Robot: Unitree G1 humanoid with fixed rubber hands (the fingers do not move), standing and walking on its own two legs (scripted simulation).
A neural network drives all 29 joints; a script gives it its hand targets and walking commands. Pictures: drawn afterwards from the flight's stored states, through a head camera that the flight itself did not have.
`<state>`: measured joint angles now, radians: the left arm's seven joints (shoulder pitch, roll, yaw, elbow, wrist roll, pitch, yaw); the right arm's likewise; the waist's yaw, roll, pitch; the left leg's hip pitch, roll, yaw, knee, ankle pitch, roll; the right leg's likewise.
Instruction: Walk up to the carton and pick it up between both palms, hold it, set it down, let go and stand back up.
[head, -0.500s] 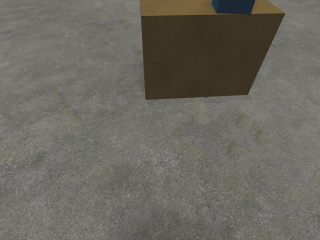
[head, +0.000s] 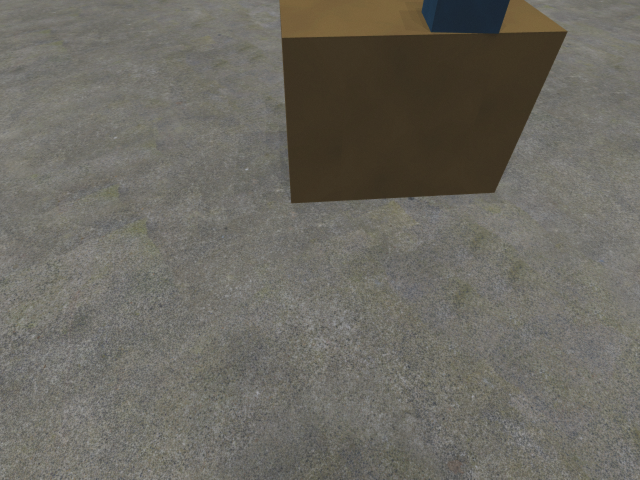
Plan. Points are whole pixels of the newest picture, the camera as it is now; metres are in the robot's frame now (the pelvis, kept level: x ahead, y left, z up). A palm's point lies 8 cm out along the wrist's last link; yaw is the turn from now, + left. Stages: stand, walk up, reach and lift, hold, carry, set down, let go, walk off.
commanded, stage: stand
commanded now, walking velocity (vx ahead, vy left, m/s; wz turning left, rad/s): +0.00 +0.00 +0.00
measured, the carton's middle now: out of the picture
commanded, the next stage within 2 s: walk up in 1.26 s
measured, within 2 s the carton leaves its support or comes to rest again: neither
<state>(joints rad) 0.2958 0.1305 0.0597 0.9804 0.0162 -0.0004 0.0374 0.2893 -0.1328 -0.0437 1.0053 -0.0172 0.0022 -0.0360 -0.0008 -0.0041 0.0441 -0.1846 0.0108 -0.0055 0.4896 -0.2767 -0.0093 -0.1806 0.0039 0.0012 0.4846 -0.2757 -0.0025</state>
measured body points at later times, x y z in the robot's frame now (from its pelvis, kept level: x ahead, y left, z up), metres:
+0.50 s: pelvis -0.01 +0.00 +0.00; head +0.00 +0.00 +0.45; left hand -0.02 +0.20 -0.16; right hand -0.02 -0.21 -0.16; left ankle -0.01 +0.12 -0.74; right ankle -0.01 -0.12 -0.74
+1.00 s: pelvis -0.01 +0.00 +0.00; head +0.00 +0.00 +0.45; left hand -0.03 +0.20 -0.16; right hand -0.03 -0.20 -0.16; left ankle -0.01 +0.13 -0.74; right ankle -0.01 -0.12 -0.74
